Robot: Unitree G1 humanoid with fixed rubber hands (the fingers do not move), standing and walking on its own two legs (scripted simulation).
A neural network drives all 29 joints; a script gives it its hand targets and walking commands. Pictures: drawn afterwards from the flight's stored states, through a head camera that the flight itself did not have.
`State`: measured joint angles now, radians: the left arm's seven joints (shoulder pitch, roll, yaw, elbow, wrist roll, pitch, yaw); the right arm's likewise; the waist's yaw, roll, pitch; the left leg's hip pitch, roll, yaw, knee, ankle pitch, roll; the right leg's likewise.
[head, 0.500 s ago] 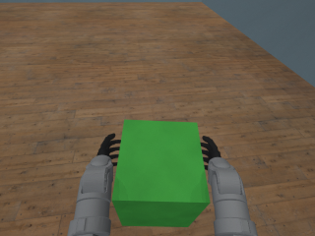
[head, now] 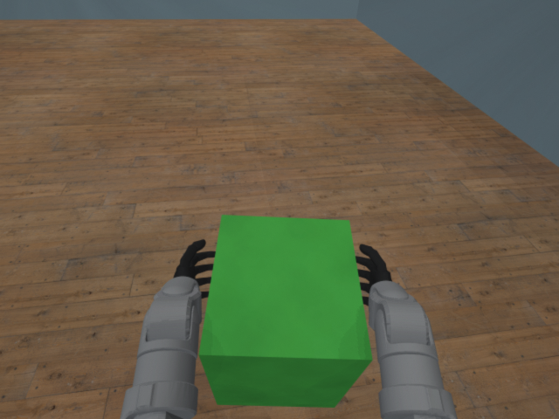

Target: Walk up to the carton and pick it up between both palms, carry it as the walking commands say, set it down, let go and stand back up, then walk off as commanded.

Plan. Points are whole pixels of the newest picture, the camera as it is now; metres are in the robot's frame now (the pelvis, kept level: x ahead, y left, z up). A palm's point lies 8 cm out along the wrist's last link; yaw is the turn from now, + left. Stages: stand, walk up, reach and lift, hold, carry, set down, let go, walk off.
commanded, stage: carry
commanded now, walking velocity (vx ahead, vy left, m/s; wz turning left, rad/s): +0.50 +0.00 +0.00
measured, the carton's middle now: (280, 315) +0.29 +0.00 -0.01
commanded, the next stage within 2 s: none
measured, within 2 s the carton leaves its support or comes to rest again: neither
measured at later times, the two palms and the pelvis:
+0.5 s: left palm (203, 202) +0.44 +0.14 +0.10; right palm (371, 211) +0.42 -0.15 +0.10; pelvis +0.15 +0.00 +0.00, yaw -1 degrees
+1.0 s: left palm (201, 137) +0.73 +0.19 +0.06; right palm (319, 137) +0.74 -0.10 +0.07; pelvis +0.46 +0.04 -0.02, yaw +0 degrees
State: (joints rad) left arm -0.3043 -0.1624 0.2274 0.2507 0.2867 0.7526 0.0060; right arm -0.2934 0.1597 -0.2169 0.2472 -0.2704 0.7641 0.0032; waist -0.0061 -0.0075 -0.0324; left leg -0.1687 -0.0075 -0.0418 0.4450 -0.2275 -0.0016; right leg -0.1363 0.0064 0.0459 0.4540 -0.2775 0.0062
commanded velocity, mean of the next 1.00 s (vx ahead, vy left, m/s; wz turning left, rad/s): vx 0.50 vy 0.00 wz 0.00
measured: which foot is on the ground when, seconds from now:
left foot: down 0.00-0.52, up 0.54-0.90, down 0.92-1.00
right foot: down 0.00-0.20, up 0.22-0.50, down 0.52-0.92, up 0.94-1.00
